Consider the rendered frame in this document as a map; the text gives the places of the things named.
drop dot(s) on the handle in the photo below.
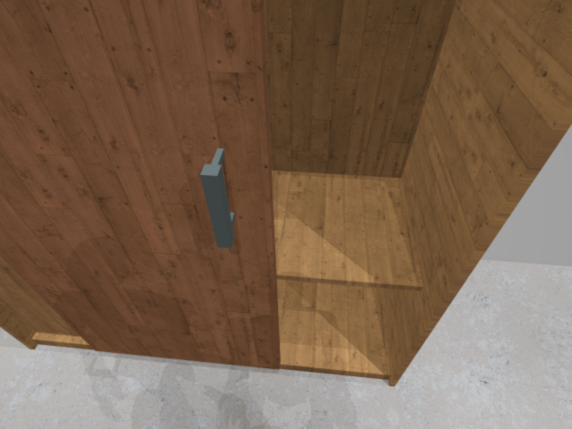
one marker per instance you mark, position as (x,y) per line
(217,202)

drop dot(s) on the wardrobe door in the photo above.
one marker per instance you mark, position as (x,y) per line
(24,302)
(109,110)

